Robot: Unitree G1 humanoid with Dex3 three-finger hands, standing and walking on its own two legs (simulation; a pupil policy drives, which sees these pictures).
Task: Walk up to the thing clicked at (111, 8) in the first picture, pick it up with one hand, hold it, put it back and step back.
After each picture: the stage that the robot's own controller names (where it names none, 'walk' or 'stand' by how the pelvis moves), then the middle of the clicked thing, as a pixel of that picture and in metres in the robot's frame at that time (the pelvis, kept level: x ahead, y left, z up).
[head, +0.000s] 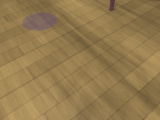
stand; (112, 2) +2.17 -0.39 -0.66
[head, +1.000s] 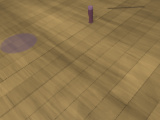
walk; (90, 14) +2.06 +0.06 -0.63
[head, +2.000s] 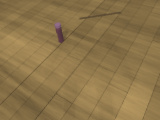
walk; (59, 33) +1.44 +0.36 -0.65
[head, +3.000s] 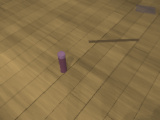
walk; (62, 62) +0.96 +0.27 -0.64
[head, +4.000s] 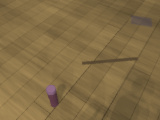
walk; (52, 96) +0.61 +0.25 -0.63
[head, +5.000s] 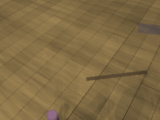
stand; out of the picture +0.43 +0.25 -0.63
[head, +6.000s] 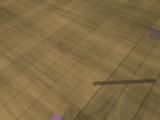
stand; out of the picture +0.40 +0.21 -0.65
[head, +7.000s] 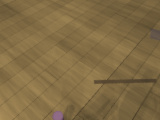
stand; out of the picture +0.42 +0.20 -0.65
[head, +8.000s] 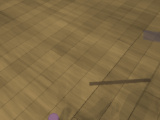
stand; out of the picture +0.43 +0.23 -0.66
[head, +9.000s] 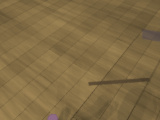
stand; out of the picture +0.42 +0.24 -0.66
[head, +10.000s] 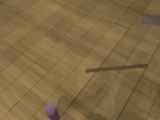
go down; (52, 114) +0.42 +0.24 -0.65
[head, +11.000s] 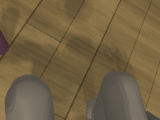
go down; out of the picture +0.47 +0.31 -0.22
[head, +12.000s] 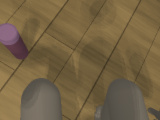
close in; (15, 44) +0.47 +0.29 -0.26
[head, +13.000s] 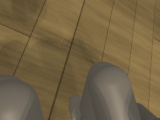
close in; out of the picture +0.44 +0.34 -0.16
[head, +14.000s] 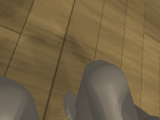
lift; out of the picture +0.43 +0.34 -0.16
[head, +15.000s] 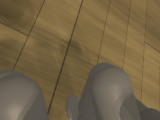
lift; out of the picture +0.37 +0.34 -0.15
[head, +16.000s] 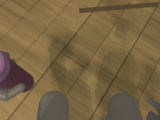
lift; (10, 75) +0.32 +0.24 +0.01
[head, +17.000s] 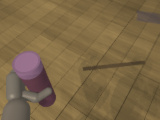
hold; (38, 83) +0.33 +0.17 +0.03
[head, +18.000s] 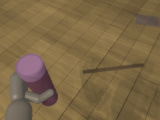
hold; (41, 84) +0.33 +0.16 +0.03
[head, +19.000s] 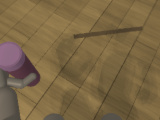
crouch; (22, 69) +0.38 +0.21 -0.03
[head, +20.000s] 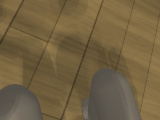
lower; out of the picture +0.50 +0.32 -0.07
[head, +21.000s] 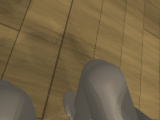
lower; out of the picture +0.43 +0.33 -0.16
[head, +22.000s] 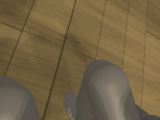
lower; out of the picture +0.42 +0.34 -0.16
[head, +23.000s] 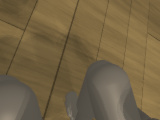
lower; out of the picture +0.41 +0.33 -0.16
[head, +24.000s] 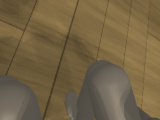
lower; out of the picture +0.41 +0.34 -0.16
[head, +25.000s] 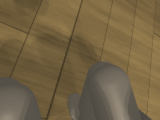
open; out of the picture +0.42 +0.31 -0.17
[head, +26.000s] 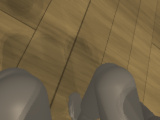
stand; out of the picture +0.42 +0.30 -0.17
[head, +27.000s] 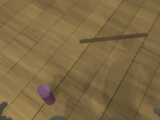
stand; (47, 95) +0.41 +0.23 -0.49
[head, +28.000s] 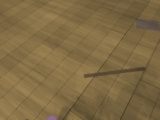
stand; out of the picture +0.39 +0.22 -0.60
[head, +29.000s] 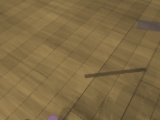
stand; out of the picture +0.39 +0.22 -0.60
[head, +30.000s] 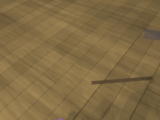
stand; out of the picture +0.40 +0.20 -0.65
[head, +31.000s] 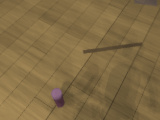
walk; (58, 98) +0.46 +0.18 -0.63
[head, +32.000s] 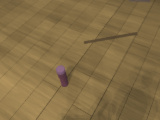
walk; (62, 76) +0.72 +0.24 -0.63
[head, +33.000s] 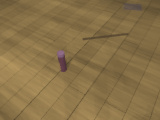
stand; (62, 61) +1.04 +0.27 -0.63
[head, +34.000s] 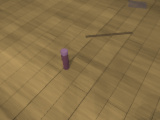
stand; (65, 59) +1.03 +0.22 -0.66
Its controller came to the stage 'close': yes
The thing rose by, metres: 0.67
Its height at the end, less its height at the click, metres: +0.00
